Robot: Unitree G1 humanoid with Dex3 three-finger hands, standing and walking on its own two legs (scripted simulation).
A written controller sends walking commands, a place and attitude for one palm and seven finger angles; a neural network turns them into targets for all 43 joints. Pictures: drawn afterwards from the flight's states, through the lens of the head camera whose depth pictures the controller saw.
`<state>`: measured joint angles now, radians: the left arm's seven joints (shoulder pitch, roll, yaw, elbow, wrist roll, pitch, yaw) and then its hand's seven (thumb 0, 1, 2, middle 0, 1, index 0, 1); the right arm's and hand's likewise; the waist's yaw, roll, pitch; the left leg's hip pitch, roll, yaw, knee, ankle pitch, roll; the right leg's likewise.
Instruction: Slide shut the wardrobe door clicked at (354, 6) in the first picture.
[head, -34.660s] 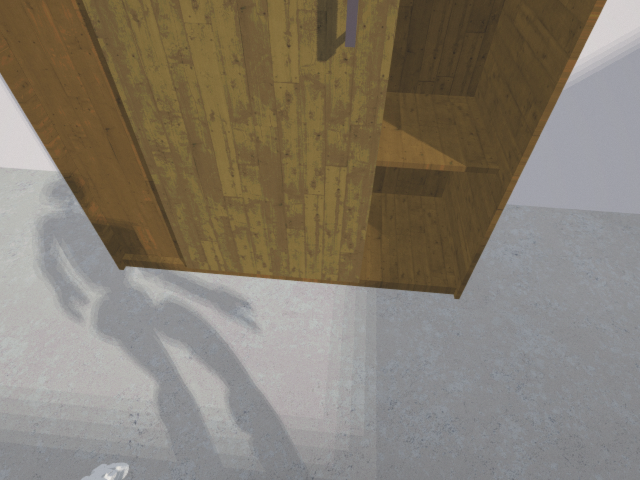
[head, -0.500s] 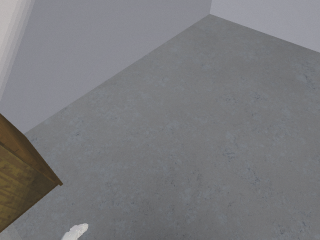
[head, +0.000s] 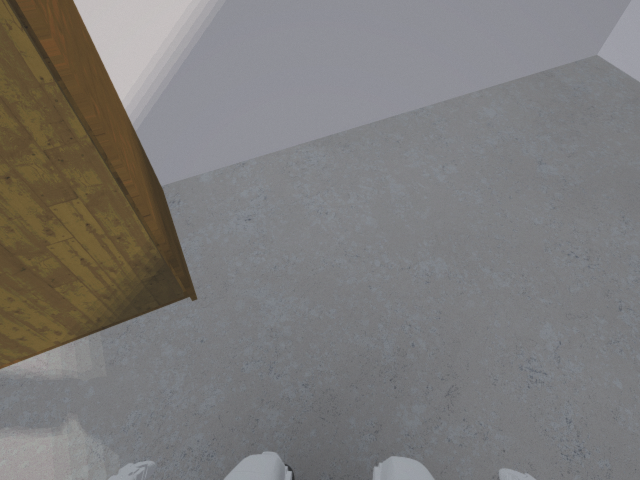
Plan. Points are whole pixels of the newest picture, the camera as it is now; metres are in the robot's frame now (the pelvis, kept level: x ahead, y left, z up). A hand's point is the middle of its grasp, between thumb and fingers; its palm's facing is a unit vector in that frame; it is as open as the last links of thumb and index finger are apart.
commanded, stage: turn to face it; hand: left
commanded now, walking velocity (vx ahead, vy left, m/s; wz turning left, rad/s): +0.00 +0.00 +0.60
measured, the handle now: out of the picture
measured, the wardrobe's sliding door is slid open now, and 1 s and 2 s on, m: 0.01 0.01 0.01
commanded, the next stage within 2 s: take the last steps up to it in 0.68 s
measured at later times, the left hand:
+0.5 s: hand out of the picture +0.03 +0.20 -0.17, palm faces +0.30 -0.91 -0.28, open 7.4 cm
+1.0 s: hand out of the picture -0.04 +0.15 -0.17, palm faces +0.51 -0.84 -0.21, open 7.4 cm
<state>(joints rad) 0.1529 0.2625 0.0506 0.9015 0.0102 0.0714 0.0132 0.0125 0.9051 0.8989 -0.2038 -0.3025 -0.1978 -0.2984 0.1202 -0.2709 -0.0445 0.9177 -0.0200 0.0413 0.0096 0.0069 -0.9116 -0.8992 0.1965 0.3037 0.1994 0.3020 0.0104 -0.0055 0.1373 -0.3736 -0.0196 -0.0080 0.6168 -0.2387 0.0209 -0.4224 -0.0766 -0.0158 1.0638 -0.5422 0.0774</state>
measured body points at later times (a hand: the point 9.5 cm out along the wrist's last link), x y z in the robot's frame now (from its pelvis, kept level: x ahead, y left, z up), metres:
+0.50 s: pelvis +0.02 -0.03 +0.00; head +0.08 +0.00 +0.44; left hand +0.01 +0.25 -0.15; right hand +0.17 -0.27 -0.14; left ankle +0.01 +0.09 -0.72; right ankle +0.02 -0.18 -0.67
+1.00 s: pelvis +0.04 -0.02 +0.00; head +0.07 +0.00 +0.45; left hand -0.07 +0.20 -0.16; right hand +0.25 -0.21 -0.13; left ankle -0.01 +0.07 -0.73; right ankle +0.08 -0.16 -0.72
